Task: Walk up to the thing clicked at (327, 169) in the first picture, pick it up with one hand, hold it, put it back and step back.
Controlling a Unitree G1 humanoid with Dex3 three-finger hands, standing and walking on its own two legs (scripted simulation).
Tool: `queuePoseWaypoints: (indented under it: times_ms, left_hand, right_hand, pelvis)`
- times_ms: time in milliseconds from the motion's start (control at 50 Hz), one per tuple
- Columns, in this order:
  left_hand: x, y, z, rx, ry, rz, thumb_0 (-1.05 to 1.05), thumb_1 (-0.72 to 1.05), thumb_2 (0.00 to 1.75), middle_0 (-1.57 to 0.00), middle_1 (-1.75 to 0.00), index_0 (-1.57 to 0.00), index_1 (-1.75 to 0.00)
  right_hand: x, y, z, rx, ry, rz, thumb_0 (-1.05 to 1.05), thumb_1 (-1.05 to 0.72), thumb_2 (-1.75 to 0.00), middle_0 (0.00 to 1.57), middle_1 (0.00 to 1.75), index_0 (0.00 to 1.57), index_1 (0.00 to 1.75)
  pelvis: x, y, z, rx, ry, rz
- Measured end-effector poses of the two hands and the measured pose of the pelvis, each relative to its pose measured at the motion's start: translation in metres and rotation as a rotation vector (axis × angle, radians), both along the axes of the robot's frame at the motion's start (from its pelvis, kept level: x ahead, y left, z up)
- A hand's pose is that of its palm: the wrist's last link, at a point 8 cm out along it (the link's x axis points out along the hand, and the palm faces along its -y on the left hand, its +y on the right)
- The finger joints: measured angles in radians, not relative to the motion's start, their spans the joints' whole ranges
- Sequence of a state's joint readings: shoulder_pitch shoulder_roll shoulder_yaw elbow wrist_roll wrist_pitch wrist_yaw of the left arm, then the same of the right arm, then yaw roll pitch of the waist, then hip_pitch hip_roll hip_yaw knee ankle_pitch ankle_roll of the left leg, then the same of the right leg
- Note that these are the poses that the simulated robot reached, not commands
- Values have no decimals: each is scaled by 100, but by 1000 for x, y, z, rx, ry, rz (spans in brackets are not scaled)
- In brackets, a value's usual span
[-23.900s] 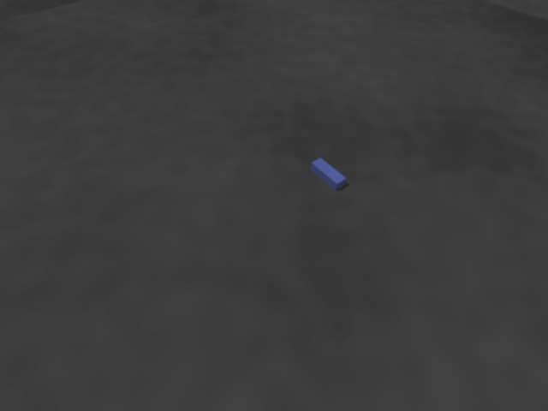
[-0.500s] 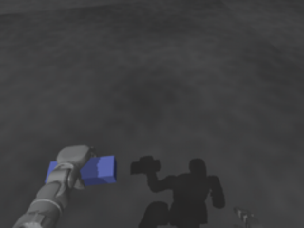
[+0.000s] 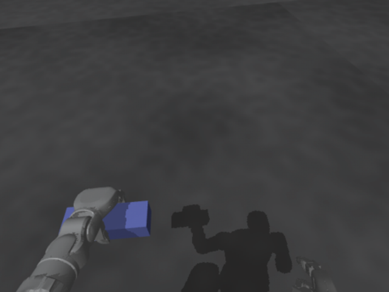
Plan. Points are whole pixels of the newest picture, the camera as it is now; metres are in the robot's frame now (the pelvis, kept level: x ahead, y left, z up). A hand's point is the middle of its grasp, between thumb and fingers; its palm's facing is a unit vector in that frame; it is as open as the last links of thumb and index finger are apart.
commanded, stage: hold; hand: left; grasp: from above
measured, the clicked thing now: (108, 221) +0.30 +0.22 -0.07
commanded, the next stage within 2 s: crouch in 0.50 s
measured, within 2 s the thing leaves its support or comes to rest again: neither
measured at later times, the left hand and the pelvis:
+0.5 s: hand (104, 221) +0.29 +0.22 -0.04, palm faces -0.45 -0.05 -0.89, open 9.5 cm; pelvis +0.00 +0.00 +0.00, yaw +0 degrees
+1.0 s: hand (109, 233) +0.28 +0.23 -0.11, palm faces -0.48 -0.01 -0.88, open 9.5 cm; pelvis +0.00 +0.00 -0.01, yaw +1 degrees
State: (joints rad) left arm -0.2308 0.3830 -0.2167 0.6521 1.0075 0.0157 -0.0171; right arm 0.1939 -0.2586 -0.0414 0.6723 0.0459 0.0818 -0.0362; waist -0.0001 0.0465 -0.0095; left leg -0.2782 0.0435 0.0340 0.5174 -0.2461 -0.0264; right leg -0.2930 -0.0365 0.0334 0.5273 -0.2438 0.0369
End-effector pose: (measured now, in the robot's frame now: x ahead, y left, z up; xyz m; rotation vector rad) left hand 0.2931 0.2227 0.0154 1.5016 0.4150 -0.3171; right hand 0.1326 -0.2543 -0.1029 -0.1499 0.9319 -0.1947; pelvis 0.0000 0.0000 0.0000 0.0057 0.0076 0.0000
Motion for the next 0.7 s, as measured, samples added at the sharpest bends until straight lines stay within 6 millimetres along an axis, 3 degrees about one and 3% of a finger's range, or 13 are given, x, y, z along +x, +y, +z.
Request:
queuePoseWaypoints:
  times_ms: [260,700]
  left_hand:
    - [-9,-5,-4,-9,21,-18,1,5,43,-78,-49,-80,-45]
    - [1,-1,-5,-5,17,-9,0,5,43,-77,-50,-79,-46]
  right_hand:
    - [-1,2,1,2,-12,9,1,-90,-90,20,30,20,30]
    - [-1,1,0,-4,13,-10,1,-90,-90,20,30,20,30]
  pelvis:
    - [-5,-1,1,2,-10,0]
    - [2,0,2,1,-1,-1]
